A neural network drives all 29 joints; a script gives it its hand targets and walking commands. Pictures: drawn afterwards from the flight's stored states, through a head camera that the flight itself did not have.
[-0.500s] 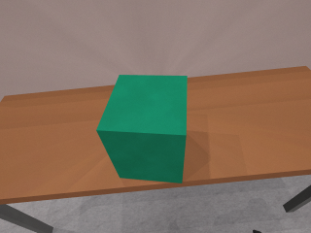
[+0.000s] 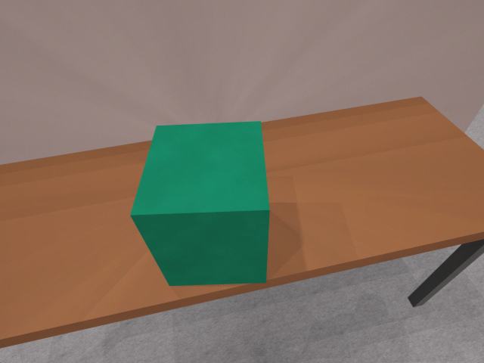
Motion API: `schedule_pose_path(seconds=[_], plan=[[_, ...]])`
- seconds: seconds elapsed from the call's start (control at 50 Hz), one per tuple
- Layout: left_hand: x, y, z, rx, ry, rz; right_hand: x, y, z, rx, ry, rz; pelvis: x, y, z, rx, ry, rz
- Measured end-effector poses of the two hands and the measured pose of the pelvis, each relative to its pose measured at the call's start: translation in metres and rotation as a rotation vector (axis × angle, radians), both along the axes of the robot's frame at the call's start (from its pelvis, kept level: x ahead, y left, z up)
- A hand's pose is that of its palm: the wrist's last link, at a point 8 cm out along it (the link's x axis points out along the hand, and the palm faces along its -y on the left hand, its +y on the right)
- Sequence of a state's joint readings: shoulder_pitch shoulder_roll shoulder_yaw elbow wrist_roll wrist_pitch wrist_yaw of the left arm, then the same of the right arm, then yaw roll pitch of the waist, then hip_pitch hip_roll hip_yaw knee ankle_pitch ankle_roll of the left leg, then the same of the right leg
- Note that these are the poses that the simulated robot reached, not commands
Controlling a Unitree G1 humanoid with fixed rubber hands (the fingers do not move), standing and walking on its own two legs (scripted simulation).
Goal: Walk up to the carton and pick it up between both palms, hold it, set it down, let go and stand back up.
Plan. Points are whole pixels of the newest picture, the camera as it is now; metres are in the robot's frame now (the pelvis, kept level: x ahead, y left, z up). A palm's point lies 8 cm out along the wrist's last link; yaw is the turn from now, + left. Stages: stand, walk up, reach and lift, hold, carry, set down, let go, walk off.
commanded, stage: stand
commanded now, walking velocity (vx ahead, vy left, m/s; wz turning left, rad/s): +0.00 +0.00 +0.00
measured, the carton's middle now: (213, 207) +0.40 +0.07 +0.02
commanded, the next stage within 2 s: none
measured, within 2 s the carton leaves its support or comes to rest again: neither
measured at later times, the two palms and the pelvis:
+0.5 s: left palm out of the picture +0.04 +0.23 -0.14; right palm out of the picture +0.00 -0.18 -0.15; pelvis +0.03 +0.02 +0.00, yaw -2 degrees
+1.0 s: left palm out of the picture +0.05 +0.22 -0.15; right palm out of the picture -0.01 -0.17 -0.15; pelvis +0.06 +0.02 +0.00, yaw -2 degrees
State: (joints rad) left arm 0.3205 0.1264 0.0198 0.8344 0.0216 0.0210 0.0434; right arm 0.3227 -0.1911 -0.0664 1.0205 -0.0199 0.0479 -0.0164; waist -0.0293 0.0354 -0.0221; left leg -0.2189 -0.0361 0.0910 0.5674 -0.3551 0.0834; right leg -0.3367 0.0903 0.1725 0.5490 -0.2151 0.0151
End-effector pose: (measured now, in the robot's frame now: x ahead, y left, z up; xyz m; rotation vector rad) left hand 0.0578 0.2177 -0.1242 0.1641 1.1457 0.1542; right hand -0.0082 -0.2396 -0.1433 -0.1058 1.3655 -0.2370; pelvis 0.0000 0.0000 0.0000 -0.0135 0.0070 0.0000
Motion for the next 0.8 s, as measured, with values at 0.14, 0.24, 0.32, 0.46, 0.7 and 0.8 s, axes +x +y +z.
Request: schedule_pose_path(seconds=[0.14, 0.24, 0.32, 0.46, 0.7, 0.8], plan=[[-0.003, 0.014, -0.009, -0.038, 0.050, 0.021, -0.010, 0.024, 0.009, -0.005, 0.027, -0.004, 0.005, 0.010, 0.005, 0.004, 0.002, -0.020], [-0.005, 0.017, -0.010, -0.043, 0.093, 0.024, -0.011, 0.038, 0.005, 0.013, 0.043, -0.025, 0.013, 0.017, 0.005, 0.001, -0.010, -0.023], [-0.005, 0.017, -0.010, -0.034, 0.118, 0.028, -0.009, 0.051, -0.001, 0.040, 0.061, -0.021, 0.019, 0.022, 0.005, 0.006, -0.019, -0.024], [-0.012, 0.018, -0.012, -0.021, 0.176, 0.050, 0.000, 0.063, -0.007, 0.074, 0.076, -0.017, 0.031, 0.024, 0.005, 0.003, -0.026, -0.026], [-0.026, 0.012, -0.021, -0.039, 0.290, 0.066, 0.006, 0.061, -0.007, 0.050, 0.118, -0.029, 0.046, 0.029, 0.002, 0.001, -0.029, -0.029], [-0.023, 0.010, -0.022, -0.037, 0.314, 0.060, 0.000, 0.066, -0.007, 0.058, 0.157, -0.034, 0.052, 0.028, 0.001, 0.005, -0.031, -0.030]])
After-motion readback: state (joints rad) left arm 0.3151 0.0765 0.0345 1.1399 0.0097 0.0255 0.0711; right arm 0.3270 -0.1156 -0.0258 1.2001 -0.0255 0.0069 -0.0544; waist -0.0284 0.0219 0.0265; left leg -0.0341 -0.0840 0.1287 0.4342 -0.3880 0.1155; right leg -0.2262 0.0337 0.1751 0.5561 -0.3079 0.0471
